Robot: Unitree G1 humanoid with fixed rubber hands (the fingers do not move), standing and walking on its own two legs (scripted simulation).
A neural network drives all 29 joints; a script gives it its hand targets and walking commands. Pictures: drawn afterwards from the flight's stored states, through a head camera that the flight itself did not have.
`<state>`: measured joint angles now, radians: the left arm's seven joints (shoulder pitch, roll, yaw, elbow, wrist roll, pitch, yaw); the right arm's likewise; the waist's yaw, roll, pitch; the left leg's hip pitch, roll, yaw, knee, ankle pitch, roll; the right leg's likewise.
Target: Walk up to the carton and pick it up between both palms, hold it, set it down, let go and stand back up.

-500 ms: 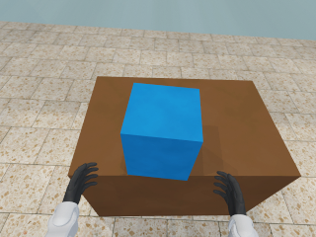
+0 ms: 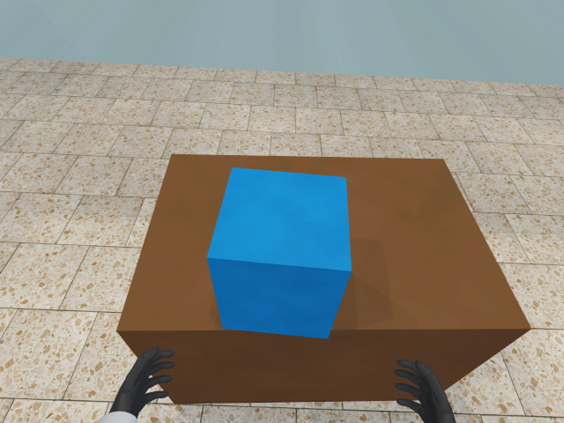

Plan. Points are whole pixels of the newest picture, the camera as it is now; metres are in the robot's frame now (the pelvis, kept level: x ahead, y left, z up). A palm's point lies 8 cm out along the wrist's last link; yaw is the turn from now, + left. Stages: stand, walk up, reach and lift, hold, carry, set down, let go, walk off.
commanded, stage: set down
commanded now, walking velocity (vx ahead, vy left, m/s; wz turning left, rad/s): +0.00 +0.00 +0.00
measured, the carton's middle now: (281, 256) +0.43 +0.05 -0.07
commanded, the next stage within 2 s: let go in 0.40 s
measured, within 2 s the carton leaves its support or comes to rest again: neither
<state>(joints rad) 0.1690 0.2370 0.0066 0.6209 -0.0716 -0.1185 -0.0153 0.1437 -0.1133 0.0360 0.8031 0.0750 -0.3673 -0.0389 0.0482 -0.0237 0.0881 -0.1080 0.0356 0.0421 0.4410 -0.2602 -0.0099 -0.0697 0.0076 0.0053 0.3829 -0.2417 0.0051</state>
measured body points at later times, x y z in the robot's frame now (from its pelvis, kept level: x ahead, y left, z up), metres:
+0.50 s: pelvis +0.00 -0.01 +0.00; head +0.01 +0.00 +0.45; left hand +0.16 +0.23 -0.09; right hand +0.16 -0.23 -0.09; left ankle -0.01 +0.12 -0.74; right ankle -0.02 -0.13 -0.74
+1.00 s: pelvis -0.01 +0.00 +0.00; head +0.01 +0.00 +0.45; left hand +0.16 +0.22 -0.10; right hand +0.15 -0.24 -0.09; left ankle -0.01 +0.12 -0.74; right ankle -0.02 -0.13 -0.74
